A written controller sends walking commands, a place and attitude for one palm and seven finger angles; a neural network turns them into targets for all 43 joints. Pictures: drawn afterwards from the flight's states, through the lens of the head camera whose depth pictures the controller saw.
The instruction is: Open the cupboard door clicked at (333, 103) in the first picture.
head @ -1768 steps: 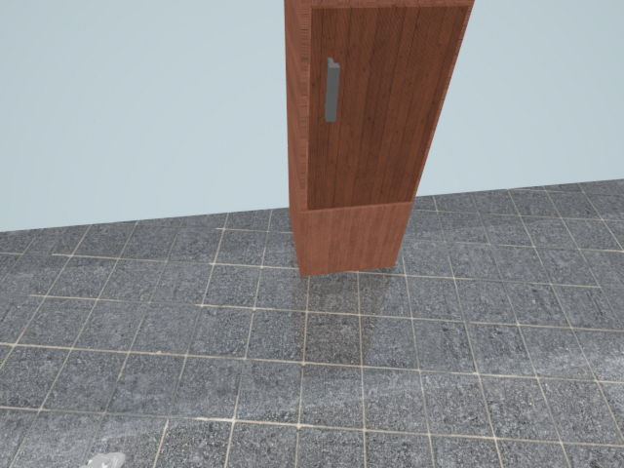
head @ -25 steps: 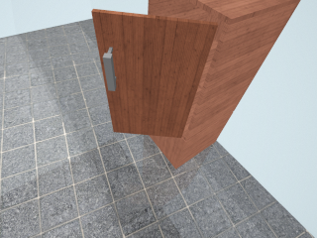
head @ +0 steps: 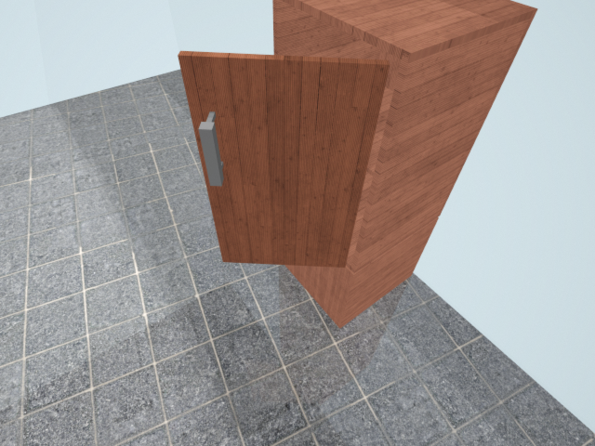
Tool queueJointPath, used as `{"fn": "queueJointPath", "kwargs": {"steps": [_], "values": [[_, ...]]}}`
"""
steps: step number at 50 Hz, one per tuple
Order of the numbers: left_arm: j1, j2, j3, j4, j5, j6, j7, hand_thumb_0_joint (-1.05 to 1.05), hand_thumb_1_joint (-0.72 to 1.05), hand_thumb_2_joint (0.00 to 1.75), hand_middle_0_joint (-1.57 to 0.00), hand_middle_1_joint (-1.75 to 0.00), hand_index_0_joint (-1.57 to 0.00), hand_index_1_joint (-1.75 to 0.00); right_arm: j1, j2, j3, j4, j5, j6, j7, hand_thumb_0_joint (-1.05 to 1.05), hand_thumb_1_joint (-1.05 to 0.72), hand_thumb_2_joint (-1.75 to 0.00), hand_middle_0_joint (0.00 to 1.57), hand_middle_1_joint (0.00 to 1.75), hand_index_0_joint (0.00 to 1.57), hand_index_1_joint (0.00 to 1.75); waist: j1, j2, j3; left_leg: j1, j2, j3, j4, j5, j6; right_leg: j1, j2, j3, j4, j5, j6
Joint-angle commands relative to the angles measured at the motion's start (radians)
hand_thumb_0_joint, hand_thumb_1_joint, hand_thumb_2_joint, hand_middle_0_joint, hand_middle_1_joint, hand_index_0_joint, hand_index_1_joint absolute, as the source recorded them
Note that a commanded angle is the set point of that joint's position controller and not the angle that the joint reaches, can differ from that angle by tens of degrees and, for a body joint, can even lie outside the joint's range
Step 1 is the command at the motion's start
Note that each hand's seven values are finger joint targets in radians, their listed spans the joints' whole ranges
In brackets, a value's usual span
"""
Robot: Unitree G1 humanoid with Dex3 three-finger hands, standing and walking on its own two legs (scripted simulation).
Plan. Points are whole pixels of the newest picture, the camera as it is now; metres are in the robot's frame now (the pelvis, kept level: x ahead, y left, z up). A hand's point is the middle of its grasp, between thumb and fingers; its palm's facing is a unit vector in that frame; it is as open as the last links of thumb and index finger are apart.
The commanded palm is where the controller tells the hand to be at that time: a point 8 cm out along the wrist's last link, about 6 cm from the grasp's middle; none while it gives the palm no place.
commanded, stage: come to a stop and stand still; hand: left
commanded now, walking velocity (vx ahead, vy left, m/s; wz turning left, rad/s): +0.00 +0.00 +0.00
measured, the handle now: (214, 149) +0.62 +0.20 +0.04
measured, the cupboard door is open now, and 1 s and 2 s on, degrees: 51 51 51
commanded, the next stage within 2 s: look again from close up in 0.94 s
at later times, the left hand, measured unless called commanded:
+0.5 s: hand out of the picture +0.00 +0.15 -0.18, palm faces +0.02 -0.99 -0.17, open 7.3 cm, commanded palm none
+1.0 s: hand out of the picture +0.01 +0.14 -0.18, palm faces +0.04 -0.99 -0.16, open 7.4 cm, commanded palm none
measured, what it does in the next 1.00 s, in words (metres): stands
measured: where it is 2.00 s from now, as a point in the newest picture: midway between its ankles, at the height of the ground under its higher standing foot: outside the picture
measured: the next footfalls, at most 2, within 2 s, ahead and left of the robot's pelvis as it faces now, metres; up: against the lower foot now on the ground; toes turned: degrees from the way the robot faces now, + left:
none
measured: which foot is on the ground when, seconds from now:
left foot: down 0.00-1.00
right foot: down 0.00-1.00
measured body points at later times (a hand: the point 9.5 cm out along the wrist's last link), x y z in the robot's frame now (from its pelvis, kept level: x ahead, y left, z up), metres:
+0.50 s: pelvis +0.01 -0.02 +0.00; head +0.02 -0.01 +0.45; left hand +0.00 +0.20 -0.16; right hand -0.02 -0.23 -0.16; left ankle +0.03 +0.09 -0.74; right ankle -0.04 -0.13 -0.74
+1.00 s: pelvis +0.03 -0.03 +0.00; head +0.05 -0.01 +0.45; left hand +0.01 +0.19 -0.16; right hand +0.04 -0.25 -0.15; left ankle +0.03 +0.09 -0.74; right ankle -0.04 -0.13 -0.74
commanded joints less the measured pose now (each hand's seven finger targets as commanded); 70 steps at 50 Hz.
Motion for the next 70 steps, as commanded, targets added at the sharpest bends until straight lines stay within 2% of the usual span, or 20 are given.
{"fn": "queueJointPath", "kwargs": {"steps": [1,6,7,13,20,35,50,51,52,53,54,55,57,58,59,60,63,65,67,70], "values": [[0.032,0.098,0.016,-0.026,-0.001,-0.019,0.006,0.00,0.90,0.90,-0.20,-0.30,-0.20,-0.30,0.065,-0.097,-0.016,-0.002,-0.004,-0.001,0.001,0.00,-0.90,-0.90,0.20,0.30,0.20,0.30,-0.013,0.011,0.073,0.068,0.108,-0.144,-0.100,-0.061,-0.026,-0.155,-0.073,0.082,-0.128,0.010,-0.055],[0.043,0.094,0.017,-0.018,-0.004,-0.021,0.007,0.00,0.90,0.90,-0.20,-0.30,-0.20,-0.30,0.096,-0.090,-0.011,0.020,-0.007,-0.003,-0.001,0.00,-0.90,-0.90,0.20,0.30,0.20,0.30,-0.009,0.034,0.064,0.058,0.105,-0.145,-0.106,-0.070,-0.030,-0.130,-0.070,0.074,-0.130,0.009,-0.059],[0.043,0.091,0.017,-0.017,-0.003,-0.022,0.008,0.00,0.90,0.90,-0.20,-0.30,-0.20,-0.30,0.103,-0.085,-0.010,0.022,-0.005,-0.003,-0.002,0.00,-0.90,-0.90,0.20,0.30,0.20,0.30,-0.006,0.009,0.071,0.054,0.107,-0.145,-0.101,-0.060,-0.028,-0.126,-0.066,0.071,-0.135,0.015,-0.060],[0.048,0.080,0.015,-0.008,-0.007,-0.024,0.010,0.00,0.90,0.90,-0.20,-0.30,-0.20,-0.30,0.134,-0.071,-0.005,0.041,-0.007,-0.007,-0.008,0.00,-0.90,-0.90,0.20,0.30,0.20,0.30,-0.005,0.000,0.069,0.053,0.110,-0.143,-0.091,0.002,-0.028,-0.106,-0.072,0.066,-0.132,0.057,-0.064],[0.060,0.070,0.015,-0.002,-0.008,-0.026,0.013,0.00,0.90,0.90,-0.20,-0.30,-0.20,-0.30,0.152,-0.063,-0.004,0.050,-0.007,-0.012,-0.013,0.00,-0.90,-0.90,0.20,0.30,0.20,0.30,-0.004,0.014,0.041,0.070,0.116,-0.143,-0.076,0.067,-0.026,-0.079,-0.069,0.062,-0.120,0.114,-0.064],[0.078,0.061,0.016,0.007,-0.004,-0.035,0.016,0.00,0.90,0.90,-0.20,-0.30,-0.20,-0.30,0.120,-0.061,-0.005,0.046,-0.006,-0.017,-0.018,0.00,-0.90,-0.90,0.20,0.30,0.20,0.30,-0.007,0.004,0.036,0.109,0.121,-0.138,-0.050,0.177,-0.025,-0.062,-0.077,0.053,-0.117,0.241,-0.058],[0.073,0.077,0.016,0.007,-0.004,-0.035,0.015,0.00,0.90,0.90,-0.20,-0.30,-0.20,-0.30,0.095,-0.082,0.000,0.040,-0.006,-0.017,-0.021,0.00,-0.90,-0.90,0.20,0.30,0.20,0.30,-0.006,0.009,0.024,0.122,0.120,-0.136,-0.045,0.209,-0.029,-0.024,-0.081,0.044,-0.129,0.307,-0.057],[0.074,0.081,0.015,0.008,-0.005,-0.035,0.015,0.00,0.90,0.90,-0.20,-0.30,-0.20,-0.30,0.094,-0.084,0.000,0.040,-0.006,-0.017,-0.021,0.00,-0.90,-0.90,0.20,0.30,0.20,0.30,-0.004,0.016,0.019,0.125,0.120,-0.134,-0.046,0.212,-0.029,-0.021,-0.083,0.044,-0.130,0.309,-0.057],[0.048,0.260,0.007,-0.098,0.019,-0.048,0.019,0.00,0.90,0.90,-0.20,-0.30,-0.20,-0.30,0.026,-0.202,-0.009,-0.095,-0.004,-0.024,0.002,0.00,-0.90,-0.90,0.20,0.30,0.20,0.30,-0.016,0.105,0.137,0.067,0.086,-0.167,-0.007,0.194,-0.040,-0.112,-0.068,0.022,-0.108,0.210,-0.061],[0.033,0.191,0.043,-0.109,0.014,-0.052,0.024,0.00,0.90,0.90,-0.20,-0.30,-0.20,-0.30,0.033,-0.195,-0.035,-0.117,-0.018,-0.044,-0.007,0.00,-0.90,-0.90,0.20,0.30,0.20,0.30,-0.012,0.148,0.016,0.061,0.108,-0.163,0.063,0.234,-0.024,-0.097,-0.084,0.046,-0.020,0.195,-0.067],[0.033,0.204,0.054,-0.107,0.017,-0.058,0.022,0.00,0.90,0.90,-0.20,-0.30,-0.20,-0.30,0.030,-0.191,-0.047,-0.107,-0.019,-0.052,-0.017,0.00,-0.90,-0.90,0.20,0.30,0.20,0.30,-0.011,0.135,-0.070,0.089,0.117,-0.173,0.094,0.344,-0.009,-0.070,-0.080,0.047,0.015,0.323,-0.082],[0.056,0.180,0.040,-0.111,0.011,-0.063,0.023,0.00,0.90,0.90,-0.20,-0.30,-0.20,-0.30,0.049,-0.178,-0.038,-0.112,-0.016,-0.055,-0.020,0.00,-0.90,-0.90,0.20,0.30,0.20,0.30,-0.003,0.093,-0.138,0.115,0.123,-0.170,0.127,0.408,0.001,-0.027,-0.088,0.038,0.028,0.425,-0.084],[0.085,0.164,0.038,-0.127,0.009,-0.058,0.025,0.00,0.90,0.90,-0.20,-0.30,-0.20,-0.30,0.063,-0.156,-0.033,-0.135,-0.016,-0.046,-0.017,0.00,-0.90,-0.90,0.20,0.30,0.20,0.30,0.000,-0.056,-0.162,0.069,0.108,-0.143,0.165,0.379,0.007,0.020,-0.096,0.044,0.057,0.630,-0.084],[0.079,0.171,0.042,-0.136,0.008,-0.053,0.027,0.00,0.90,0.90,-0.20,-0.30,-0.20,-0.30,0.051,-0.157,-0.036,-0.145,-0.014,-0.037,-0.015,0.00,-0.90,-0.90,0.20,0.30,0.20,0.30,0.002,-0.100,-0.129,0.015,0.091,-0.125,0.166,0.284,0.006,0.037,-0.108,0.049,0.063,0.695,-0.083],[0.077,0.177,0.045,-0.147,0.009,-0.050,0.028,0.00,0.90,0.90,-0.20,-0.30,-0.20,-0.30,0.038,-0.156,-0.039,-0.157,-0.014,-0.031,-0.014,0.00,-0.90,-0.90,0.20,0.30,0.20,0.30,0.004,-0.133,-0.101,-0.022,0.079,-0.110,0.162,0.215,0.003,0.050,-0.116,0.050,0.072,0.768,-0.082],[0.073,0.185,0.046,-0.159,0.009,-0.047,0.029,0.00,0.90,0.90,-0.20,-0.30,-0.20,-0.30,0.034,-0.162,-0.041,-0.163,-0.013,-0.026,-0.013,0.00,-0.90,-0.90,0.20,0.30,0.20,0.30,0.001,-0.115,-0.093,-0.034,0.072,-0.100,0.149,0.185,0.002,0.060,-0.118,0.054,0.084,0.789,-0.086],[0.065,0.201,0.044,-0.187,0.008,-0.040,0.029,0.00,0.90,0.90,-0.20,-0.30,-0.20,-0.30,0.016,-0.170,-0.040,-0.167,-0.013,-0.020,-0.009,0.00,-0.90,-0.90,0.20,0.30,0.20,0.30,0.004,-0.031,-0.093,0.024,0.083,-0.099,0.145,0.301,0.004,0.025,-0.098,0.044,0.100,0.711,-0.078],[0.034,0.215,0.046,-0.203,0.007,-0.033,0.027,0.00,0.90,0.90,-0.20,-0.30,-0.20,-0.30,-0.003,-0.188,-0.044,-0.172,-0.012,-0.014,-0.008,0.00,-0.90,-0.90,0.20,0.30,0.20,0.30,-0.001,0.012,-0.063,0.051,0.105,-0.114,0.132,0.312,0.006,-0.035,-0.086,0.039,0.074,0.539,-0.071],[0.019,0.214,0.040,-0.209,0.009,-0.031,0.023,0.00,0.90,0.90,-0.20,-0.30,-0.20,-0.30,-0.027,-0.195,-0.041,-0.174,-0.014,-0.012,-0.004,0.00,-0.90,-0.90,0.20,0.30,0.20,0.30,0.003,0.016,-0.028,0.055,0.114,-0.125,0.117,0.285,0.008,-0.070,-0.079,0.041,0.036,0.425,-0.064],[-0.026,0.233,0.036,-0.213,0.007,-0.028,0.016,0.00,0.90,0.90,-0.20,-0.30,-0.20,-0.30,-0.053,-0.219,-0.039,-0.174,-0.014,-0.010,0.002,0.00,-0.90,-0.90,0.20,0.30,0.20,0.30,-0.003,0.009,0.018,0.028,0.118,-0.145,0.061,0.138,0.002,-0.104,-0.074,0.049,-0.013,0.223,-0.061]]}}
